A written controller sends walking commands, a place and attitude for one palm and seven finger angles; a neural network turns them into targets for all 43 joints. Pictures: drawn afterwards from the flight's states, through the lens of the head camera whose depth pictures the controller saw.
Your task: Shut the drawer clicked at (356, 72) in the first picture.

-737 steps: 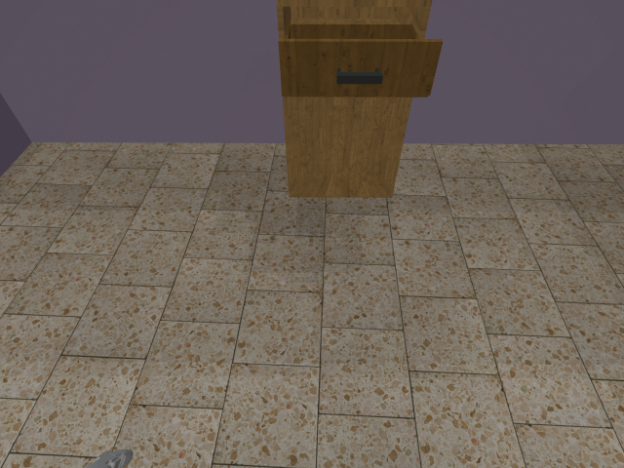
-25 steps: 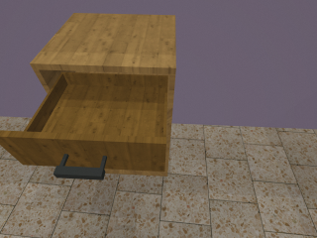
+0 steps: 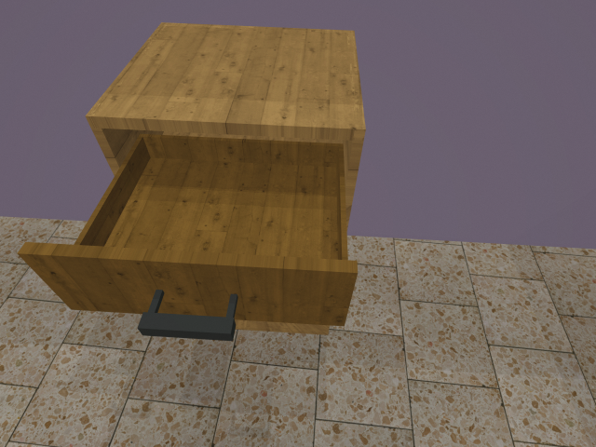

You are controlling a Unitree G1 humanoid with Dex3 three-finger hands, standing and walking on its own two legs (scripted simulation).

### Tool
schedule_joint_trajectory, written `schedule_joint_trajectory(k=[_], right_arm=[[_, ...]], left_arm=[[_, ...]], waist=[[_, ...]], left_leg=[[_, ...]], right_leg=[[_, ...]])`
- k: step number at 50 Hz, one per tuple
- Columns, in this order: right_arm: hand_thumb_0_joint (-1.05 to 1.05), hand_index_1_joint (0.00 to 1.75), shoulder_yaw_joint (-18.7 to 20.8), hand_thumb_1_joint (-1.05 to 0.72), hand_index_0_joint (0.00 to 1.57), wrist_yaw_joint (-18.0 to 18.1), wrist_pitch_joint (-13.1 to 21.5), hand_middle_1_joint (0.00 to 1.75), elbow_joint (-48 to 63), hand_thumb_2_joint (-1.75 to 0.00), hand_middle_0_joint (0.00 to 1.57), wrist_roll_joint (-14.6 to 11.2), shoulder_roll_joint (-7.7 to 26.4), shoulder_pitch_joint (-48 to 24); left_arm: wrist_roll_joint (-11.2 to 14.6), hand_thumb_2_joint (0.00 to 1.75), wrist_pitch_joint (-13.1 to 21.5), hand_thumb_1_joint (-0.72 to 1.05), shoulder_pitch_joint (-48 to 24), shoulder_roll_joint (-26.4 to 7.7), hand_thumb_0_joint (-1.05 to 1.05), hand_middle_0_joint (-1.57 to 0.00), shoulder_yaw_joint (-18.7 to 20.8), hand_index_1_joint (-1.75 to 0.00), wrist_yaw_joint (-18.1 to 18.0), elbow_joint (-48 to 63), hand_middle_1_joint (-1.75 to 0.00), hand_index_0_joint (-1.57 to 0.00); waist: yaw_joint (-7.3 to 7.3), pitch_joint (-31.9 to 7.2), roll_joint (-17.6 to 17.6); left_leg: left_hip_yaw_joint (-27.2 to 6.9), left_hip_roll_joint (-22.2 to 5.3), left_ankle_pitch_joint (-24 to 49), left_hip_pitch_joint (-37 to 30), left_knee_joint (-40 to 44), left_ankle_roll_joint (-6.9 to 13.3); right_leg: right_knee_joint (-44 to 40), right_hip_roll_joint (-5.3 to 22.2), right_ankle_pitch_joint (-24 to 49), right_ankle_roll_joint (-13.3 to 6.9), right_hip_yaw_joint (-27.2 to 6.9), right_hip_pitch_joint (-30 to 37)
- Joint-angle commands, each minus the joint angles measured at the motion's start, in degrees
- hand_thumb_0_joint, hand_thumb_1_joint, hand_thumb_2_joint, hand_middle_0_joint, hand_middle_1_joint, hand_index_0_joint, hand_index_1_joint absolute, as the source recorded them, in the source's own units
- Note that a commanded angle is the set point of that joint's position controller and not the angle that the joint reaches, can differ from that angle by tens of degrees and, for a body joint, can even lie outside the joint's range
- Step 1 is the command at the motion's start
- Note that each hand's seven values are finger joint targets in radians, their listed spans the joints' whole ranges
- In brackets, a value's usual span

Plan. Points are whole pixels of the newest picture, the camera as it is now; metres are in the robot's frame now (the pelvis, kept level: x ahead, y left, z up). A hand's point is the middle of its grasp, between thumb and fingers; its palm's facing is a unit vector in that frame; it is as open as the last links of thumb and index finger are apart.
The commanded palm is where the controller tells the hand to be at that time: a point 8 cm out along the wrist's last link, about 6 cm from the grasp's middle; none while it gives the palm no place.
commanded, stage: look again from close up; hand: left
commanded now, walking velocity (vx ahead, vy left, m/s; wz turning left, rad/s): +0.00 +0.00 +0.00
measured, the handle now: (191, 312) +0.30 +0.18 -0.01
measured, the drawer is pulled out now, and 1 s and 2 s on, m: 0.29 0.28 0.28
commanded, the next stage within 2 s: raise the hand and make a fist in 0.20 s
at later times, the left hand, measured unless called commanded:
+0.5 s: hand (147, 411) +0.16 +0.20 -0.01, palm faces +0.19 -0.98 -0.12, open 7.1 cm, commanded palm +0.08 +0.25 -0.04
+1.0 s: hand (165, 429) +0.15 +0.17 +0.00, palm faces -0.05 -1.00 -0.05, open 4.4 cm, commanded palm +0.10 +0.24 +0.01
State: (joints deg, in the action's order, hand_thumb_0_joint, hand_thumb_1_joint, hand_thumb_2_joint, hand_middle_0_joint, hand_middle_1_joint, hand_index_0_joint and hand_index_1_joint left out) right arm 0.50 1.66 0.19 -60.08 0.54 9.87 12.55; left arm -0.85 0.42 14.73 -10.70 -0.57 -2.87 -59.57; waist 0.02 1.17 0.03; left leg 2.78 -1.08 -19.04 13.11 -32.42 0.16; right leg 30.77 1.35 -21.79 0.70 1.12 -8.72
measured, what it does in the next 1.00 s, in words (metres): lowers itself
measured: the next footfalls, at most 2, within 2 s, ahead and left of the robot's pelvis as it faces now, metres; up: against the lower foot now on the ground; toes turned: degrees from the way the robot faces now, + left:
none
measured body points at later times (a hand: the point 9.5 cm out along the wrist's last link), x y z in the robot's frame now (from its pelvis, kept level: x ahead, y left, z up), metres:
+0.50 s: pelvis -0.04 +0.02 -0.01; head -0.03 +0.02 +0.44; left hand +0.15 +0.25 +0.00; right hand +0.07 -0.21 -0.12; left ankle -0.02 +0.12 -0.73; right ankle -0.02 -0.07 -0.73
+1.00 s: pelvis -0.04 -0.01 -0.06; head -0.01 -0.02 +0.39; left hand +0.14 +0.22 +0.01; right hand +0.16 -0.22 -0.12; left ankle -0.02 +0.12 -0.73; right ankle -0.02 -0.07 -0.73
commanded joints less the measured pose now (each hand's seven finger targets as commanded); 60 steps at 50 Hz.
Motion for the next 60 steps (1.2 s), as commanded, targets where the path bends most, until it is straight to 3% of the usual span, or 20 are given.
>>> schedule_joint_trajectory(k=[1, 14, 15, 16, 17, 18, 19, 20, 22, 24, 26, 27, 29, 31, 33, 40, 47, 50, 54, 60], right_arm=[[0.0, 0.3, 1.4, -0.9, 0.2, 0.0, 0.7, 0.3, 2.3, -0.9, 0.2, 0.2, 7.4, 1.8], [0.0, 0.3, 1.4, -0.9, 0.2, -0.2, 1.0, 0.3, 1.9, -0.9, 0.2, 0.1, 8.9, 1.9], [0.0, 0.3, 1.3, -0.9, 0.2, -0.3, 1.3, 0.3, 4.7, -0.9, 0.2, -0.5, 10.4, 2.2], [0.0, 0.3, 4.5, -0.9, 0.2, 0.0, 10.5, 0.3, 22.5, -0.9, 0.2, -2.5, 15.6, 5.5], [0.0, 0.3, 0.8, -0.9, 0.2, 2.6, 17.5, 0.3, 20.1, -0.9, 0.2, -1.6, 10.4, 0.8], [0.0, 0.3, 1.9, -0.9, 0.2, 2.5, 19.2, 0.3, 15.3, -0.9, 0.2, -1.5, 10.1, 0.5], [0.0, 0.3, 1.7, -0.9, 0.2, 1.3, 18.8, 0.3, 14.5, -0.9, 0.2, -2.7, 7.6, 2.7], [0.0, 0.3, 2.2, -0.9, 0.2, 0.2, 19.0, 0.3, 19.0, -0.9, 0.2, -2.3, 9.4, 1.1], [0.0, 0.3, 3.3, -0.9, 0.2, 0.0, 19.6, 0.3, 22.3, -0.9, 0.2, -1.6, 10.8, -0.1], [0.0, 0.3, 3.2, -0.9, 0.2, -0.7, 18.8, 0.3, 26.0, -0.9, 0.2, -1.3, 11.0, -2.4], [0.0, 0.3, 3.2, -0.9, 0.2, -1.2, 17.5, 0.3, 28.6, -0.9, 0.2, -1.0, 10.9, -5.5], [0.0, 0.3, 3.5, -0.9, 0.2, -1.2, 17.4, 0.3, 30.1, -0.9, 0.2, -1.4, 10.5, -6.9], [0.0, 0.3, 3.6, -0.9, 0.2, -1.7, 18.3, 0.3, 33.6, -0.9, 0.2, -1.6, 10.6, -8.1], [0.0, 0.3, 3.7, -0.9, 0.2, -1.7, 19.2, 0.3, 35.8, -0.9, 0.2, -1.6, 9.7, -8.0], [0.0, 0.3, 3.6, -0.9, 0.2, -1.3, 19.3, 0.3, 36.0, -0.9, 0.2, -1.7, 9.5, -6.8], [0.0, 0.3, 2.1, -0.9, 0.2, 1.1, 18.5, 0.3, 38.1, -0.9, 0.2, -4.3, 11.1, -4.3], [0.0, 0.3, 1.8, -0.9, 0.2, 2.2, 16.6, 0.3, 39.5, -0.9, 0.2, -4.3, 9.1, -4.1], [0.0, 0.3, 2.2, -0.9, 0.2, 1.6, 16.0, 0.3, 38.9, -0.9, 0.2, -4.0, 7.8, -4.6], [0.0, 0.3, 2.8, -0.9, 0.2, 0.6, 15.7, 0.3, 38.4, -0.9, 0.2, -3.6, 7.8, -4.0], [0.0, 0.3, 3.4, -0.9, 0.2, -0.4, 18.2, 0.3, 39.3, -0.9, 0.2, -3.5, 8.5, -2.4]], left_arm=[[0.1, 0.9, 0.3, 0.9, 3.5, -5.8, 0.0, -0.2, 1.2, -0.3, -0.4, 2.4, -0.3, -0.2], [0.0, 0.9, -0.5, 0.9, 2.3, -6.4, 0.0, -0.2, 1.2, -0.3, 0.1, 2.4, -0.3, -0.2], [-0.7, 0.9, 0.8, 0.9, 3.7, -6.2, 0.0, -0.2, 0.9, -0.3, -1.8, 1.3, -0.3, -0.2], [7.8, 0.9, 11.9, 0.9, -36.2, -24.0, 0.0, -0.22, 17.3, -0.32, -2.2, 92.1, -0.32, -0.22], [4.0, 0.9, 8.5, 0.9, -2.6, -15.0, 0.0, -0.24, 9.7, -0.34, -2.9, 75.9, -0.34, -0.24], [5.5, 0.9, 5.5, 0.9, 0.7, -9.3, 0.0, -0.26, 5.9, -0.37, -5.7, 69.9, -0.37, -0.26], [7.0, 0.9, 0.3, 0.9, 14.6, 7.2, 0.0, -0.28, -4.7, -0.39, -4.8, 59.6, -0.39, -0.28], [8.7, 0.9, 1.7, 0.9, 4.5, 7.6, 0.0, -0.3, -6.5, -0.41, -3.3, 68.9, -0.41, -0.3], [8.4, 0.9, 6.9, 0.9, 8.5, 3.3, 0.0, -0.34, -1.7, -0.45, -0.3, 64.4, -0.45, -0.34], [9.8, 0.9, 12.9, 0.9, 21.1, 0.8, 0.0, -0.38, 3.8, -0.5, 3.6, 56.3, -0.5, -0.38], [12.3, 0.9, 20.6, 0.9, 23.0, -1.9, 0.0, -0.42, 8.4, -0.54, 9.2, 54.1, -0.54, -0.42], [13.4, 0.9, 24.4, 0.9, 22.0, -3.0, 0.0, -0.44, 9.6, -0.56, 11.6, 53.0, -0.56, -0.44], [14.1, 0.9, 32.8, 0.9, 15.3, -3.8, 0.0, -0.48, 7.8, -0.6, 15.1, 61.2, -0.6, -0.48], [13.7, 0.9, 39.6, 0.9, 10.5, -8.3, 0.0, -0.52, 10.4, -0.65, 16.6, 71.0, -0.65, -0.52], [14.0, 0.9, 42.4, 0.9, 7.5, -13.0, 0.0, -0.56, 14.2, -0.69, 15.5, 77.7, -0.69, -0.56], [17.7, 0.9, 30.2, 0.9, 6.1, -7.7, 0.0, -0.7, 6.5, -0.84, 19.1, 74.2, -0.84, -0.7], [18.4, 0.9, 19.4, 0.9, 14.1, -11.7, 0.0, -0.84, 14.9, -0.99, 19.9, 76.3, -0.99, -0.84], [19.3, 0.9, 19.7, 0.9, 20.8, -9.7, 0.0, -0.9, 17.7, -1.06, 17.4, 77.4, -1.06, -0.9], [17.6, 0.9, 22.3, 0.9, 28.0, -5.6, 0.0, -0.98, 13.5, -1.14, 17.4, 78.9, -1.14, -0.98], [17.1, 0.9, 26.1, 0.9, 30.3, -3.2, 0.0, -1.1, 5.6, -1.27, 20.1, 88.8, -1.27, -1.1]], waist=[[-0.28, 1.4, 0.9], [-0.54, 0.2, 3.0], [0.37, 1.0, 0.3], [4.25, -31.1, 9.6], [0.69, -26.9, 18.8], [0.96, -23.3, 16.2], [2.86, -13.5, 8.5], [3.01, -5.4, 4.9], [2.81, 0.0, -2.3], [-0.03, -3.5, -7.8], [-1.28, -4.4, -8.0], [-1.47, -3.6, -15.6], [-1.03, -4.7, -12.3], [-1.83, -12.6, 0.9], [-1.37, -16.3, 7.3], [4.05, -9.6, -0.2], [-0.49, -15.2, -2.4], [-2.24, -16.9, -2.8], [-1.56, -16.6, -4.8], [0.39, -17.1, 0.0]], left_leg=[[-6.1, -5.3, 25.0, -3.2, 5.2, 2.5], [-8.5, -6.1, 20.2, -5.3, 11.8, 3.1], [-7.5, -7.5, 44.1, -3.5, 1.6, 1.4], [-9.8, -3.3, 51.8, -24.4, 5.5, -2.2], [-11.2, -6.9, 57.7, -33.5, 11.4, -2.7], [-9.1, -4.6, 50.0, -23.3, 11.5, -5.4], [-8.8, -4.7, 41.1, -16.8, 12.3, -3.9], [-7.7, -4.6, 34.1, -8.2, 9.9, -2.3], [-6.3, -1.4, 13.9, 3.2, 2.5, -0.8], [-4.7, 0.8, 7.6, 11.6, -3.5, -0.5], [-4.0, 1.8, -0.5, 21.6, -7.4, -1.1], [-3.1, 2.1, -5.2, 27.6, -10.8, -0.8], [-2.0, 2.5, -8.5, 32.5, -15.6, -0.2], [-1.4, 2.6, -9.4, 31.9, -18.9, 0.4], [-2.0, 2.1, -10.4, 31.0, -21.0, 0.8], [-2.9, 2.0, -11.9, 32.9, -24.3, 2.1], [-4.7, 1.6, -2.0, 29.5, -20.5, 1.8], [-4.8, 1.9, 3.6, 27.5, -18.9, 1.2], [-4.6, 2.1, 9.6, 25.2, -17.8, 1.3], [-5.0, 1.7, 14.5, 18.1, -16.6, 2.4]], right_leg=[[-4.4, 3.8, 16.4, -1.4, -2.7, -3.9], [-5.2, 3.9, 9.2, 0.1, -0.8, -3.6], [-4.2, 4.2, 17.8, 0.1, -2.6, -4.8], [0.8, -0.3, 28.9, -2.2, 4.5, -6.1], [11.8, -2.3, 8.4, -2.2, 4.5, -13.8], [14.1, -1.6, 2.1, -2.0, 2.7, -14.0], [13.0, -1.1, -1.4, -0.7, 3.1, -18.1], [10.2, 0.1, -0.6, -0.8, 3.2, -17.6], [2.6, -1.2, 1.5, -1.6, 5.7, -19.5], [2.5, -1.3, 4.2, -2.0, 5.5, -19.3], [7.8, -0.9, -3.6, -2.5, 4.4, -24.9], [8.1, -0.6, -10.8, -2.2, 1.3, -26.4], [9.5, 0.4, -19.3, -2.0, -3.9, -29.3], [12.7, 0.5, -22.5, -2.7, -6.9, -30.2], [15.0, -0.1, -22.3, -3.2, -7.3, -32.1], [5.8, 1.3, -27.9, -0.8, -12.5, -31.0], [7.1, 3.1, -5.9, 1.2, -11.0, -19.3], [9.6, 3.2, 10.2, 2.0, -9.2, -14.4], [12.9, 2.9, 31.0, 3.4, -6.5, -12.3], [14.3, 0.1, 24.4, 0.6, -1.0, -18.8]])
